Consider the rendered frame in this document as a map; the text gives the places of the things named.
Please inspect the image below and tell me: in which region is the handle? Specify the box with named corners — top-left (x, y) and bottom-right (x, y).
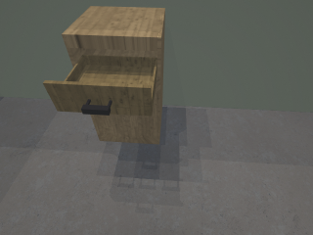
top-left (81, 99), bottom-right (112, 116)

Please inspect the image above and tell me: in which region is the cabinet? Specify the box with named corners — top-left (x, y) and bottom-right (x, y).
top-left (62, 6), bottom-right (165, 145)

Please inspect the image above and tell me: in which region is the drawer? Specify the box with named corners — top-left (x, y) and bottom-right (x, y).
top-left (43, 55), bottom-right (157, 117)

